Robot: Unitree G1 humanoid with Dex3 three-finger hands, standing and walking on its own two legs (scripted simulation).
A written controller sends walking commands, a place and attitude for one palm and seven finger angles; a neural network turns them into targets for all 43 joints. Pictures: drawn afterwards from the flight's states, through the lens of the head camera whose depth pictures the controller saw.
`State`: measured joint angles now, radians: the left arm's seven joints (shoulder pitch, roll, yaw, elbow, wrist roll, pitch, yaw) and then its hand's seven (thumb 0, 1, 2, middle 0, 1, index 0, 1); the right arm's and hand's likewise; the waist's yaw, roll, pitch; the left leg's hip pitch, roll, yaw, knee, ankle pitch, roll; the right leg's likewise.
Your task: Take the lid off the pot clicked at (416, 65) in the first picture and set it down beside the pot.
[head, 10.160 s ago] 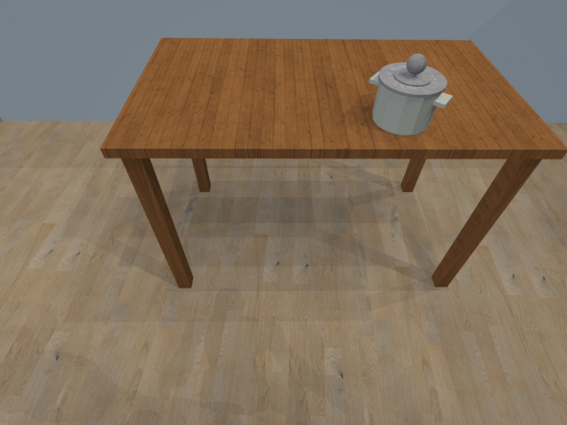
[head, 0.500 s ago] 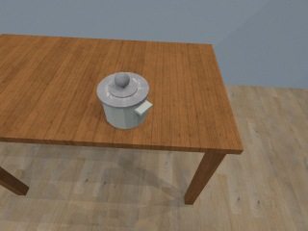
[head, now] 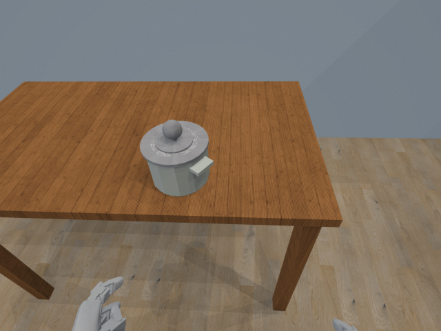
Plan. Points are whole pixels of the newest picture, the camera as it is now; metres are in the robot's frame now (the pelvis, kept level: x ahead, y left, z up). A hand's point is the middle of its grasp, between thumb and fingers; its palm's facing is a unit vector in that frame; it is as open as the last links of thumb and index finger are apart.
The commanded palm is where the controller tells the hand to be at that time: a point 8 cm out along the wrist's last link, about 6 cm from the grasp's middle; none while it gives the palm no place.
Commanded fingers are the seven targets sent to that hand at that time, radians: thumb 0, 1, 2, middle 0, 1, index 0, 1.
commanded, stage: lift the closed hand beside the body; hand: left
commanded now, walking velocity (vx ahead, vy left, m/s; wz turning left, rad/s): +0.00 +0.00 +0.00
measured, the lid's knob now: (172, 129) +0.51 +0.14 +0.11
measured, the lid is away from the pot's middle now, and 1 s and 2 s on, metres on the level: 0.00 0.00 0.00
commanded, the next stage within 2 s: raise the hand higher, near the body in 0.42 s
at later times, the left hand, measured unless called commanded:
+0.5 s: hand out of the picture +0.11 +0.20 -0.01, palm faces +0.28 -0.90 -0.33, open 3.0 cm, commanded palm +0.06 +0.24 +0.03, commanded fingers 0.00 0.90 0.90 -1.30 -1.50 -1.30 -1.50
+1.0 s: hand (86, 315) +0.14 +0.21 +0.05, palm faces +0.25 -0.89 -0.38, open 3.1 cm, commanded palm +0.10 +0.25 +0.08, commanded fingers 0.00 0.90 0.90 -1.30 -1.50 -1.30 -1.50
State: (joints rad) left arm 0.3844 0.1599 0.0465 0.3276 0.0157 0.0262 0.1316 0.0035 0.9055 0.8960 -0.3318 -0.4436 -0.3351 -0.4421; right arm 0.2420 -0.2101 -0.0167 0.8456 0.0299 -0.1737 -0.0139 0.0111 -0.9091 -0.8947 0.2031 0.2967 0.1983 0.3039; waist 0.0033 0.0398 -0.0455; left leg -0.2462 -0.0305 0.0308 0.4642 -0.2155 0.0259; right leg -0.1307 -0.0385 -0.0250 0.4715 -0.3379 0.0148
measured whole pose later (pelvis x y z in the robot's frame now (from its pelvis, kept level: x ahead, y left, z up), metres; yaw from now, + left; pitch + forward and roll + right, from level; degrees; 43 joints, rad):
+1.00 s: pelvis +0.00 -0.01 +0.00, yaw +0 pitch -3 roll +0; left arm 0.68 0.26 0.14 -0.27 -0.02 -0.05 0.06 0.01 0.89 0.90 -1.29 -1.49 -1.29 -1.49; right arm 0.17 -0.21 0.00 0.59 0.01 -0.14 -0.08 0.01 -0.90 -0.90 0.20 0.30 0.20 0.30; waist 0.06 0.04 0.02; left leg -0.17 -0.01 0.03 0.43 -0.22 0.01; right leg -0.04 -0.01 -0.03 0.40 -0.31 0.00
